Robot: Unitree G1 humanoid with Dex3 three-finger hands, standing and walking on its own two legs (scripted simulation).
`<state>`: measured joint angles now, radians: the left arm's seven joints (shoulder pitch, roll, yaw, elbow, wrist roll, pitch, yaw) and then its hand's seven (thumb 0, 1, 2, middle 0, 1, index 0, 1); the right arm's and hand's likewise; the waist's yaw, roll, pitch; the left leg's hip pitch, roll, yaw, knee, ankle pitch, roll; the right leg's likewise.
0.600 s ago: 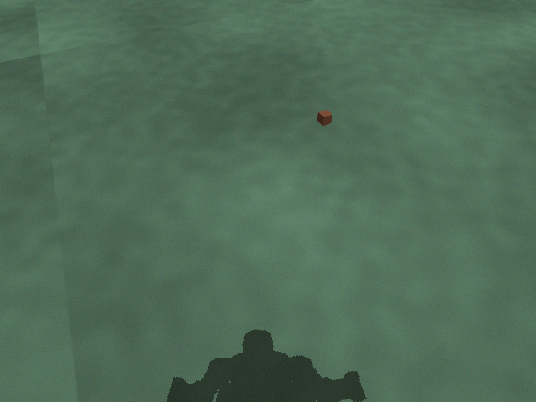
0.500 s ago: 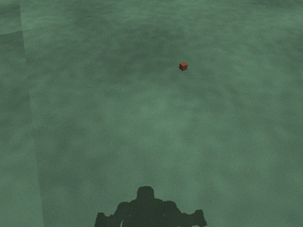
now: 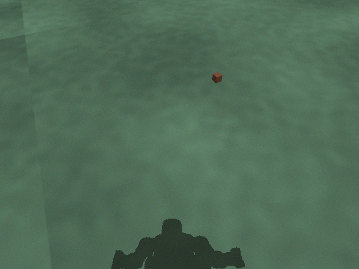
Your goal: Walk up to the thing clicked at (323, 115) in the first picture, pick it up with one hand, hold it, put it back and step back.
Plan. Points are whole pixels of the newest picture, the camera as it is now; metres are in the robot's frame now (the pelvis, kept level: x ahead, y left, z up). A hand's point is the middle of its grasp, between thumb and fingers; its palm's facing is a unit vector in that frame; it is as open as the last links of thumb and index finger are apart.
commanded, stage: stand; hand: left
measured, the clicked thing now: (217, 77) +1.78 -0.38 -0.75
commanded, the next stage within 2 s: walk up in 0.52 s
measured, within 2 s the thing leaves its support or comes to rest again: neither
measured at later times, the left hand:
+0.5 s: hand out of the picture +0.08 +0.25 -0.16, palm faces -0.02 -0.94 -0.34, open 7.4 cm
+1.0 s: hand (127, 234) +0.23 +0.15 -0.14, palm faces -0.11 -0.91 -0.39, open 7.4 cm
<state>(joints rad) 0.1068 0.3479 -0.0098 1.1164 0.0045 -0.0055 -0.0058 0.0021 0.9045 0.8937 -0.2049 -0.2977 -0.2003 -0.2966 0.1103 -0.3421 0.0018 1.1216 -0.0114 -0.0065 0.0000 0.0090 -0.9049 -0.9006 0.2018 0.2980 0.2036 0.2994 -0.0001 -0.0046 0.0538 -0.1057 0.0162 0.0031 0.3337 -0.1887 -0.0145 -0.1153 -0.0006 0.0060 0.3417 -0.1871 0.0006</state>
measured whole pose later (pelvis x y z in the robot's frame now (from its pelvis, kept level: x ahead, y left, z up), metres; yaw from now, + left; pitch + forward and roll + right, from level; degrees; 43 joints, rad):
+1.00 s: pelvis +0.13 -0.12 -0.02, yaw -11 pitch -4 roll +0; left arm 0.27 0.39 0.08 0.96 0.01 -0.05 -0.09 0.00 0.91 0.89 -0.20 -0.30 -0.20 -0.30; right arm 0.22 -0.47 -0.08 1.00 -0.03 -0.03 0.05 0.02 -0.91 -0.90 0.20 0.30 0.20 0.30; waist 0.04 0.07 0.02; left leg -0.35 0.10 0.02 1.13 -0.41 0.03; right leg -0.30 -0.02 -0.06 0.65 -0.28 -0.03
